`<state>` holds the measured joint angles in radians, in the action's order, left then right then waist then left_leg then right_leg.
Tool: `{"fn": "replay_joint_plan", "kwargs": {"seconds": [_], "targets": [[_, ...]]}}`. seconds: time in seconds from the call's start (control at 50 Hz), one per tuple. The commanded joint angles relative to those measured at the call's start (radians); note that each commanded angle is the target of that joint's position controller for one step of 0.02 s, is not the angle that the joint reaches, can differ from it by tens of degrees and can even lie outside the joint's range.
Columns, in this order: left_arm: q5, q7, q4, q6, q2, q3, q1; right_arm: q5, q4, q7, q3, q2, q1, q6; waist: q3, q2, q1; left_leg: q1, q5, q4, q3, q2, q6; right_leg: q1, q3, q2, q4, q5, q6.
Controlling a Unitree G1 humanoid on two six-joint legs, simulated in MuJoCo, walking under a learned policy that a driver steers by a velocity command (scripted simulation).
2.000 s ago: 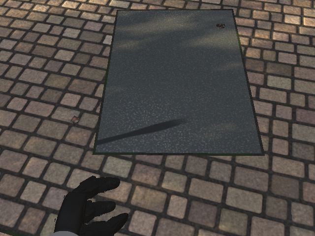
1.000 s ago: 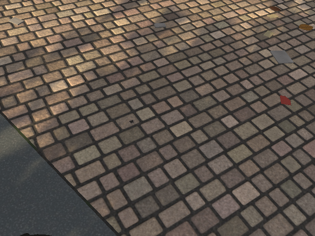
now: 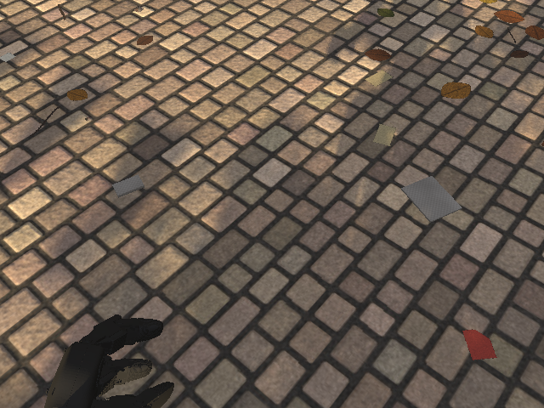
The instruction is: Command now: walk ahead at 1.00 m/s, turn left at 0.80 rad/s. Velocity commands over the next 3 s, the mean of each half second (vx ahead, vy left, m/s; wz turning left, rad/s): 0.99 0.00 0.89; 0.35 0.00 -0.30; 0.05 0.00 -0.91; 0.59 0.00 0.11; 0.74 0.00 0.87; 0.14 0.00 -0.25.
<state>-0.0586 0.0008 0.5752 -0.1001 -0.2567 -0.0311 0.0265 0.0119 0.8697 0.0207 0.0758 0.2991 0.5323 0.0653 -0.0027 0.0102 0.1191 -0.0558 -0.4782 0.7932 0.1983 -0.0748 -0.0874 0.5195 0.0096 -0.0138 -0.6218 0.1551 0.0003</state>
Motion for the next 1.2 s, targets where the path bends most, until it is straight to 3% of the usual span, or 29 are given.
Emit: {"fn": "replay_joint_plan", "kwargs": {"seconds": [0.02,0.06,0.14,0.26,0.3,0.34,0.36,0.38,0.4,0.42,0.44,0.46,0.48,0.52,0.58,0.62,0.66,0.72,0.76,0.78,0.8,0.82,0.84,0.86,0.88,0.9,0.96,1.06,1.2], "targets": [[-0.008,0.029,0.040,0.018,-0.237,0.112,-0.371,-0.002,-0.146,-0.014,-0.005,0.075,-0.091,0.005,0.229,-0.225,-0.205,-0.775,0.108,0.642,-0.101,0.067,-0.035,-0.799,0.827,-0.434,0.398,0.790,0.167],[-0.003,0.017,0.070,0.009,-0.127,0.089,-0.330,-0.027,-0.154,0.007,-0.002,0.080,-0.229,-0.013,0.047,-0.048,-0.196,-0.749,0.204,0.556,-0.119,0.133,-0.021,-0.590,0.460,-0.341,0.367,0.342,0.148],[0.033,0.005,0.173,-0.023,-0.071,0.076,-0.409,-0.043,-0.228,0.042,-0.020,0.010,-0.352,-0.062,-0.038,-0.106,-0.140,-0.795,0.196,0.497,-0.135,0.193,-0.006,-0.510,0.140,-0.285,0.405,-0.103,0.104],[0.035,0.009,0.210,-0.040,-0.132,0.085,-0.345,-0.043,-0.331,0.087,-0.054,0.020,-0.552,-0.061,-0.122,-0.043,-0.088,-0.577,0.493,0.074,-0.307,0.141,-0.040,-0.370,-0.241,-0.178,0.525,-0.428,0.043],[0.036,0.015,0.221,-0.036,-0.188,0.095,-0.406,-0.042,-0.314,0.086,-0.050,0.041,-0.538,-0.058,-0.081,-0.053,-0.080,-0.437,0.493,0.005,-0.394,0.050,-0.073,-0.446,-0.277,-0.180,0.415,-0.898,0.030],[0.031,0.028,0.207,-0.007,-0.259,0.115,-0.394,-0.040,-0.261,0.071,-0.028,0.097,-0.354,-0.052,0.038,-0.104,0.034,-0.230,0.409,-0.013,-0.393,-0.015,-0.108,-0.499,-0.269,-0.218,0.126,-1.185,0.024],[0.027,0.031,0.187,0.011,-0.281,0.122,-0.352,-0.041,-0.203,0.057,-0.005,0.139,-0.156,-0.050,0.130,-0.113,0.127,-0.016,0.372,-0.032,-0.355,-0.035,-0.139,-0.442,-0.246,-0.238,-0.124,-1.203,0.035],[0.017,0.025,0.177,0.022,-0.272,0.123,-0.338,-0.039,-0.135,0.032,0.026,0.188,0.014,-0.051,0.197,-0.048,0.179,0.244,0.325,-0.099,-0.276,-0.035,-0.168,-0.273,-0.240,-0.193,-0.463,-0.875,0.026],[0.002,0.005,0.156,0.020,-0.150,0.097,-0.333,-0.013,-0.133,0.005,0.054,0.262,-0.062,-0.067,0.108,0.193,0.080,0.315,0.319,-0.147,-0.052,0.089,-0.200,0.020,-0.231,0.009,-0.878,0.218,-0.005],[0.027,0.007,0.030,0.004,-0.139,0.082,-0.430,-0.047,-0.202,0.003,0.071,0.379,-0.128,-0.079,0.325,0.271,-0.031,0.583,0.335,-0.305,0.505,0.320,-0.416,0.328,-0.028,0.060,-1.131,0.373,-0.036],[0.019,0.006,0.012,-0.021,-0.186,0.077,-0.321,-0.039,-0.220,-0.013,0.073,0.332,-0.105,-0.085,0.326,0.075,0.029,0.529,0.099,-0.487,0.648,0.343,-0.410,0.402,0.083,0.013,-1.070,0.262,-0.028],[0.022,0.006,0.016,-0.032,-0.190,0.072,-0.284,-0.035,-0.194,-0.025,0.060,0.271,-0.136,-0.076,0.131,-0.022,-0.020,0.332,0.069,-0.549,0.591,0.320,-0.359,0.394,0.088,-0.036,-0.939,0.207,-0.020],[0.017,0.009,0.034,-0.025,-0.172,0.066,-0.287,-0.035,-0.180,-0.030,0.042,0.219,-0.186,-0.058,0.028,-0.091,-0.090,0.145,0.269,-0.538,0.462,0.298,-0.313,0.314,0.067,-0.080,-0.837,0.187,-0.022],[-0.001,0.011,0.081,0.025,-0.147,0.058,-0.370,-0.028,-0.183,-0.031,0.004,0.138,-0.251,-0.018,-0.041,-0.138,-0.180,-0.150,0.823,-0.507,0.238,0.261,-0.274,0.099,0.041,-0.117,-0.726,0.225,-0.042],[0.018,-0.004,0.079,0.052,-0.077,0.044,-0.321,-0.024,-0.125,-0.008,-0.009,0.119,-0.231,0.024,-0.062,-0.090,-0.185,-0.266,1.189,-0.533,-0.037,0.148,-0.174,-0.021,-0.035,-0.098,-0.420,0.110,-0.025],[0.043,-0.018,0.086,0.047,-0.039,0.034,-0.289,-0.020,-0.107,0.000,-0.014,0.102,-0.248,0.034,-0.035,-0.011,-0.162,-0.231,1.169,-0.546,-0.180,0.070,-0.084,-0.093,-0.089,-0.059,-0.187,-0.132,0.017],[0.062,-0.026,0.103,0.040,-0.024,0.032,-0.243,-0.015,-0.087,-0.001,-0.024,0.081,-0.214,0.044,-0.012,0.003,-0.114,-0.114,1.088,-0.566,-0.236,0.088,-0.040,-0.100,-0.108,-0.014,-0.046,-0.354,0.049],[0.048,-0.031,0.125,0.035,-0.064,0.052,-0.265,-0.021,-0.081,-0.025,-0.017,0.105,-0.213,0.043,0.022,0.039,-0.124,0.019,1.144,-0.454,-0.302,0.127,0.019,-0.145,-0.125,0.053,0.042,-0.420,0.072],[0.026,-0.035,0.183,0.037,-0.130,0.084,-0.454,-0.024,-0.104,-0.053,-0.003,0.133,-0.271,0.026,0.085,0.087,-0.207,0.016,1.233,-0.212,-0.320,0.159,0.055,-0.310,-0.125,0.110,0.026,-0.293,0.091],[0.018,-0.031,0.224,0.036,-0.160,0.103,-0.597,-0.021,-0.122,-0.062,0.003,0.143,-0.328,0.014,0.106,0.075,-0.289,-0.043,1.149,0.025,-0.329,0.151,0.072,-0.421,-0.085,0.097,0.087,-0.293,0.122],[0.028,-0.016,0.244,0.038,-0.201,0.125,-0.668,-0.015,-0.136,-0.060,0.007,0.135,-0.346,0.008,0.110,-0.053,-0.333,-0.143,0.648,0.424,-0.376,0.005,0.093,-0.502,0.019,0.014,0.153,-0.642,0.181],[0.036,-0.010,0.217,0.047,-0.241,0.128,-0.564,-0.029,-0.163,-0.052,-0.018,-0.002,-0.168,-0.007,0.108,-0.277,-0.129,-0.459,-0.136,0.744,-0.298,-0.125,0.131,-0.646,0.377,-0.191,0.033,-1.406,0.301],[0.060,-0.012,0.159,0.053,-0.291,0.148,-0.467,-0.041,-0.164,-0.051,-0.036,0.015,-0.026,-0.020,0.358,-0.247,-0.090,-0.526,-0.085,0.847,-0.111,-0.092,0.125,-0.748,0.654,-0.317,0.174,-1.200,0.428],[0.070,-0.007,0.097,0.073,-0.233,0.145,-0.349,-0.058,-0.156,-0.050,-0.036,0.072,-0.075,-0.030,0.316,-0.079,-0.092,-0.526,0.007,0.803,-0.084,-0.028,0.111,-0.633,0.669,-0.294,0.261,-0.733,0.424],[0.072,-0.002,0.097,0.095,-0.156,0.124,-0.315,-0.069,-0.169,-0.048,-0.027,0.105,-0.177,-0.041,0.169,0.041,-0.087,-0.535,0.034,0.708,-0.101,0.011,0.109,-0.461,0.598,-0.227,0.311,-0.398,0.374],[0.070,-0.003,0.114,0.103,-0.133,0.116,-0.335,-0.073,-0.197,-0.048,-0.026,0.103,-0.263,-0.053,0.095,0.086,-0.094,-0.535,0.043,0.608,-0.103,0.038,0.112,-0.363,0.543,-0.173,0.343,-0.281,0.325],[0.059,-0.004,0.140,0.106,-0.176,0.133,-0.377,-0.068,-0.216,-0.052,-0.042,0.065,-0.295,-0.106,0.057,0.025,-0.101,-0.445,0.107,0.405,-0.116,0.060,0.123,-0.233,0.448,-0.071,0.363,-0.264,0.171],[0.070,0.009,0.121,0.133,-0.224,0.160,-0.362,-0.052,-0.229,-0.056,-0.035,0.081,-0.370,-0.122,0.078,-0.076,-0.147,-0.528,0.201,0.254,-0.082,0.063,0.149,-0.312,0.495,-0.008,0.388,0.004,0.018],[0.064,0.014,0.130,0.154,-0.234,0.175,-0.393,-0.043,-0.225,-0.059,-0.023,0.116,-0.463,-0.095,0.043,-0.123,-0.204,-0.630,0.223,0.125,-0.024,0.048,0.143,-0.474,0.625,0.000,0.380,0.131,0.036]]}}
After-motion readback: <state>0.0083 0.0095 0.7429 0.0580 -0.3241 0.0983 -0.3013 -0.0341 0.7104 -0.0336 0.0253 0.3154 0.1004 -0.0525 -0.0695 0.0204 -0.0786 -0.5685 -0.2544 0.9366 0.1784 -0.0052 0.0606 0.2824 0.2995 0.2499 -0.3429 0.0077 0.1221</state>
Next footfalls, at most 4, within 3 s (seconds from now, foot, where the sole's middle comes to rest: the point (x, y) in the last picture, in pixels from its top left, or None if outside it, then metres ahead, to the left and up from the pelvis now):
0.40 left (206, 389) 0.54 0.13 -0.75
0.80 right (174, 258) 0.92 0.20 -0.75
1.50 left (126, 249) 0.97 0.34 -0.75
1.92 right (209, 230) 1.00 0.10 -0.75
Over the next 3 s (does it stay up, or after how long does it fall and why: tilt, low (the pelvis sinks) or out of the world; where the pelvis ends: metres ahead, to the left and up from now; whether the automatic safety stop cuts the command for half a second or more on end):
stays up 1.55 0.34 0.02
